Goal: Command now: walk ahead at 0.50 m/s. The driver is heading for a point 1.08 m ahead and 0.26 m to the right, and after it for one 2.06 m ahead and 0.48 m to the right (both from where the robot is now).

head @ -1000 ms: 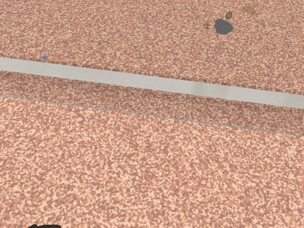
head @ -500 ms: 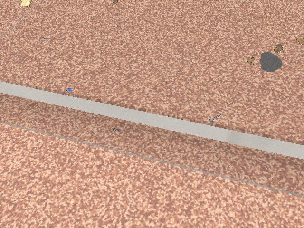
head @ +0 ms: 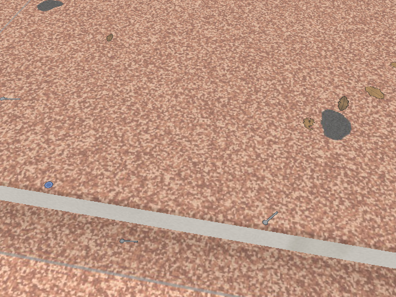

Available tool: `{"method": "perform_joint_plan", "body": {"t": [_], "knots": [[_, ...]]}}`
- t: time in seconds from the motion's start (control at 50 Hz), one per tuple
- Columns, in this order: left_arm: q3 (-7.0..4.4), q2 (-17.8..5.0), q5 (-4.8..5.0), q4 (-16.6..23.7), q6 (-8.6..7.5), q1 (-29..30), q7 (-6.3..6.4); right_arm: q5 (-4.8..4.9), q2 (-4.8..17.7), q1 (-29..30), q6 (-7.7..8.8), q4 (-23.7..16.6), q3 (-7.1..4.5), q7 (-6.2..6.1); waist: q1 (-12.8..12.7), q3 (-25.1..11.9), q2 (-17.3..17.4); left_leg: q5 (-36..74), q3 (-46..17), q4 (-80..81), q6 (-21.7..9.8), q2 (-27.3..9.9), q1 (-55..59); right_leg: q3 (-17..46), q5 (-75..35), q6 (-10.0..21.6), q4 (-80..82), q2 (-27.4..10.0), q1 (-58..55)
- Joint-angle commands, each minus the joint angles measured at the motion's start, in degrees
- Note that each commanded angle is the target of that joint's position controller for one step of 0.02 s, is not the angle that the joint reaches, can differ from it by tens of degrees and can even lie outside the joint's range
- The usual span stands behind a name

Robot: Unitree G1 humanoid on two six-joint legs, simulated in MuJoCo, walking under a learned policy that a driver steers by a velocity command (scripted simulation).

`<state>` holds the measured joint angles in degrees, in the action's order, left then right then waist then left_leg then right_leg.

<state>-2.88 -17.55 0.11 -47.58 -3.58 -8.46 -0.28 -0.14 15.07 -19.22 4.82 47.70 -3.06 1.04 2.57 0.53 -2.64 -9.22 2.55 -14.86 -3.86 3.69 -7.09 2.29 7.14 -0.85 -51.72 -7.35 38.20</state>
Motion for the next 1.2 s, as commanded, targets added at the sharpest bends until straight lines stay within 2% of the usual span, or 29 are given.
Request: {"method": "perform_joint_plan", "body": {"t": [0.02, 0.16, 0.2, 0.24, 0.26, 0.28, 0.3, 0.32, 0.36, 0.44, 0.5, 0.58, 0.68, 0.72, 0.74, 0.76, 0.78, 0.8, 0.82, 0.86, 0.9, 0.96, 1.02, 1.06, 1.1, 1.14, 1.16, 1.18, 1.2], "knots": [[-0.15, -1.84, -0.03, 3.42, -0.73, 2.85, -0.31, 0.36, 9.35, 2.96, 0.89, -3.27, -2.05, -0.76, -1.13, 1.56, 5.82, 10.53, -7.37, 8.52, -8.36, -13.75, -2.66, -0.38, -10.11, -0.51, 10.1, 0.21, -1.62], [0.18, -2.91, 0.72, 7.05, -1.85, 12.04, -2.16, 1.41, 11.16, -2.62, -0.7, 1.23, -2.71, -1.31, 1.24, 3.26, 6.11, 11.77, -7.83, 3.97, -6.7, -18.15, 8.79, -0.81, -7.85, 2.17, 22.17, 2.64, -1.78], [-0.3, -4.32, 0.63, 6.53, -2.2, 9.24, -2.37, 1.41, 11.82, -1.85, -1.28, 1.68, -2.96, -1.59, -0.82, 1.41, 7.16, 20.7, -7.79, -0.15, -5.45, -18.66, 11.22, -2.09, -3.53, 3.8, 23.5, 4.12, -6.67], [-2.53, -8.58, 0.3, 2.37, -2.32, -4.59, -1.66, 0.87, 10.5, -0.68, -1.78, 1.46, -2.28, -1.82, -7.56, -7.46, 6.2, 32.33, -3.98, -16.58, -2.73, -13.96, 6.71, -3.89, -4.32, 6.88, 24.51, 6.02, -27.52], [-3.68, -12.99, -0.28, 0.5, -2.08, -14.75, -1.06, -0.67, 7.49, -1.59, -1.65, -0.1, -0.9, -1.97, -10.47, -16.44, -1.5, 15.23, -1.02, -35.2, -0.58, -9.91, -5.11, 8.93, -7.05, 10.55, 22.57, -5.06, -44.79], [-4.31, -15.84, -0.2, -0.72, -1.77, -16.19, -1.39, -0.06, 1.3, -8.28, -0.3, -0.43, 0.78, -1.22, -6.16, -21.67, -16.94, -22.39, -3.34, -52.12, 2.68, 0.46, -27.84, 35.87, 6.31, 19.65, 30.12, -15.19, -61.11], [-2.74, -9.82, 0.63, 0.13, -1.89, -14.89, -1.45, 1.23, 7.92, -3.71, 0.88, 0.31, -0.52, -0.91, -8.95, -18.47, -8.7, -24.11, -9.97, -57.83, 1.98, -2.76, -34.12, 36.5, 14.1, 17.68, 33.79, -13.55, -59.03], [-2.13, -8.07, 0.48, 0.84, -2.01, -10.65, -1.18, 2.45, 10.02, 1.58, 1.64, -1.31, -1.16, -0.64, -8.38, -10.86, -6.03, -18.41, -8.67, -57.51, 1.16, -5.65, -36.96, 28.02, 11.73, 15.26, 34.97, -11.83, -51.91], [-1.44, -5.78, -0.25, 1.81, -2.13, -4.38, -1.16, 1.18, 8.97, 5.6, 1.52, -1.81, -1.23, -1.31, -5.37, -3.85, -0.09, -10.47, -6.56, -52.22, 1.71, -10.13, -32.91, 18.35, -0.82, 14.04, 37.89, -8.39, -38.09], [-1.23, -5.65, -0.28, 0.79, -2.87, -3.42, -1.01, 0.52, 5.38, 4.12, -0.5, -1.75, -0.72, -1.49, -1.91, -2.18, -1.72, -5.78, -6.04, -45.82, 3.5, -12.1, -27.66, 9.91, -9.85, 14.8, 43.08, -6.16, -29.74], [-1.7, -7.33, -0.11, -0.36, -2.59, -4.93, -0.22, -0.04, 4.88, 9.41, -0.73, -3.47, -0.44, -1.52, -2.84, -0.15, -0.37, 2.43, -5.23, -36.44, 5.09, -11.98, -30.05, 5.37, -12.13, 14.46, 45.0, -5.0, -29.37], [-1.78, -8.01, 0.31, -1.96, -1.99, -8.09, 0.31, 0.45, 3.45, 17.35, -0.3, -5.17, 0.23, -0.79, -5.5, 1.36, -0.56, 12.82, -2.76, -22.38, 5.1, -9.24, -26.19, 0.56, -10.89, 12.14, 45.36, -2.68, -29.84], [-2.0, -8.13, 1.04, -3.89, -0.69, -10.65, 0.47, 0.85, 4.81, 20.33, -0.4, -5.94, 0.27, 0.17, -5.59, 2.03, -2.21, 7.6, -2.88, -18.32, 2.69, -7.67, -24.46, 1.94, -11.91, 11.08, 41.06, -6.71, -37.16], [-2.33, -9.25, 1.19, -3.8, -0.06, -8.88, 0.88, 0.34, 6.64, 16.02, -0.07, -4.97, -0.64, 0.34, -2.19, -0.2, -2.61, 3.68, -1.62, -15.46, 0.95, -5.55, -17.57, 1.55, -24.44, 9.57, 34.24, -6.71, -38.81], [-2.1, -8.68, 1.26, -3.63, 0.31, -7.86, 1.1, 0.06, 8.22, 8.71, 0.13, -2.51, -1.76, 0.24, 1.6, -4.01, -2.03, 4.39, -0.06, -12.87, -0.36, -3.68, -8.52, -0.38, -32.06, 8.35, 25.47, -4.25, -37.87], [-1.2, -6.48, 0.63, -3.07, 0.55, -8.42, 1.22, 0.09, 10.82, -0.84, 0.1, 0.39, -3.03, -0.14, 5.4, -10.18, 0.38, 7.8, -2.83, -12.37, -1.91, -6.51, 5.88, -2.78, -28.25, 6.18, 11.71, -0.93, -31.02], [0.75, -0.02, -1.66, -2.23, -0.25, -14.22, 0.51, -0.03, 16.75, -6.75, -0.54, 1.73, -4.08, -0.58, 2.49, -16.83, 16.77, 17.67, -23.19, -13.59, -7.95, -21.43, 23.99, -5.27, 7.06, 2.67, -10.32, 6.34, -12.72], [1.02, 0.41, 0.69, -3.69, -1.53, -17.67, -0.19, 0.08, 15.21, -10.14, -0.96, 2.76, -3.73, -0.08, 3.19, -22.49, 20.37, -0.14, -44.12, -4.13, -15.32, -27.22, 30.77, 2.16, 27.3, 1.97, -22.64, 11.02, 0.91], [-0.28, -4.95, 2.44, -3.22, -2.36, -11.97, -0.72, 0.52, 11.61, -6.0, -0.84, 2.13, -2.84, 0.08, 3.93, -12.82, 11.57, -11.97, -39.77, -1.65, -13.44, -25.25, 23.59, 4.16, 24.86, 2.54, -29.39, 7.32, 8.19], [-0.36, -4.15, 2.53, -1.68, -2.02, -5.31, -0.69, -0.17, 5.76, 1.87, -1.09, 0.73, -0.75, 0.26, 1.4, -2.14, 5.69, -13.87, -27.26, 1.7, -10.58, -21.17, 8.23, 1.09, 14.98, 2.64, -30.65, 2.22, 10.09], [-0.67, -2.67, 1.92, -2.26, -0.33, -7.71, -0.43, -1.36, 3.18, 5.68, -0.83, 1.13, 0.21, 0.24, -2.58, 1.0, 8.89, -10.12, -19.65, 5.17, -8.71, -17.93, -2.33, 1.58, 9.5, 1.83, -29.8, 0.19, 5.03], [0.22, 3.15, 2.78, -3.41, 2.2, -10.47, 0.57, -1.75, 2.09, -1.39, -0.8, 5.98, 0.74, 0.09, -2.38, 2.29, 11.06, -2.23, -12.57, 4.46, -9.86, -19.08, -4.81, 0.79, 13.8, 0.36, -52.22, 3.18, 14.51], [1.8, 6.37, 2.74, 0.74, 2.95, -4.64, 1.66, -1.35, -0.43, -5.98, -1.71, 8.92, 2.29, -0.53, -2.15, 5.66, 7.21, -6.37, -11.47, 2.55, -8.51, -22.27, -0.31, 3.77, 16.43, 1.16, -70.06, 3.51, 36.15], [3.52, 8.19, 2.09, 5.26, 2.09, 0.84, 1.13, -2.24, -1.24, -7.05, -2.52, 9.8, 3.37, -1.04, -2.43, 7.0, 4.8, -2.12, -7.71, 1.15, -6.04, -21.0, -1.11, 4.0, 13.23, 2.0, -70.59, 3.94, 42.47], [4.6, 7.86, 1.08, 9.7, 0.99, 5.71, 0.3, -2.67, -0.28, -6.05, -2.95, 8.92, 3.78, -1.93, -2.24, 6.24, 3.76, -0.7, -1.41, 2.28, -3.87, -16.13, -6.75, -0.62, 6.89, 1.09, -55.46, 4.23, 37.81], [5.18, 7.05, -0.1, 13.18, 0.92, 8.46, -0.27, -2.5, 3.89, -6.36, -2.35, 8.36, 3.06, -3.78, -2.46, 1.6, 5.15, 6.69, 1.6, 9.17, -5.21, -16.69, -11.01, -6.5, 3.39, 0.26, -40.8, 2.17, 23.47], [5.19, 6.97, 0.17, 13.85, 1.0, 9.86, -0.73, -1.14, 4.32, -6.48, -1.9, 8.86, 2.98, -4.16, -2.32, 0.29, 5.56, 12.41, 2.9, 12.29, -5.36, -17.96, -8.01, -8.51, 4.4, 1.41, -34.93, 1.35, 18.6], [5.28, 6.74, 0.66, 14.81, 0.81, 10.92, -1.13, 0.26, 5.41, -7.24, -1.76, 9.47, 2.79, -4.33, -2.58, 0.63, 5.48, 22.56, 4.94, 12.31, -4.73, -17.65, -5.13, -11.21, 6.97, 3.19, -26.11, 2.11, 13.69], [4.79, 6.03, 0.39, 15.4, 0.6, 9.45, -1.36, 0.38, 7.37, -7.31, -1.53, 9.52, 2.57, -4.34, -4.29, -1.75, 7.72, 50.15, 7.04, 9.03, -4.77, -18.07, -3.21, -15.23, 8.92, 5.61, -20.95, 5.53, 4.56]]}}
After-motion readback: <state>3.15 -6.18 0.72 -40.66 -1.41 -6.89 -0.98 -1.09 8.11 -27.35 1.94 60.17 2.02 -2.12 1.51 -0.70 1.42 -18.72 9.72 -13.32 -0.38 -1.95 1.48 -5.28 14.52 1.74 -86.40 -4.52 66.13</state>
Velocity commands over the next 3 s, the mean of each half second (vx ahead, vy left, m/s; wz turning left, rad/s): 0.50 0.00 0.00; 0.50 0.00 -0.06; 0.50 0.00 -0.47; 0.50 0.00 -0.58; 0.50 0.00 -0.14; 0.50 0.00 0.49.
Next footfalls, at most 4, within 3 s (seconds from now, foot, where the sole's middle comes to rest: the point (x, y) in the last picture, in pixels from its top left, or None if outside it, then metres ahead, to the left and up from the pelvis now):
0.24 right None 0.31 -0.16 -0.79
0.76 left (169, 275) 0.57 0.08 -0.79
1.28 right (231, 184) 0.86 -0.15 -0.67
1.82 left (210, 117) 1.22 -0.10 -0.67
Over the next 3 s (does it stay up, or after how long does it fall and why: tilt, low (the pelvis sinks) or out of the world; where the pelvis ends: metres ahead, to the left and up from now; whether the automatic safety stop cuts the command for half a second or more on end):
stays up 1.55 -0.43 0.10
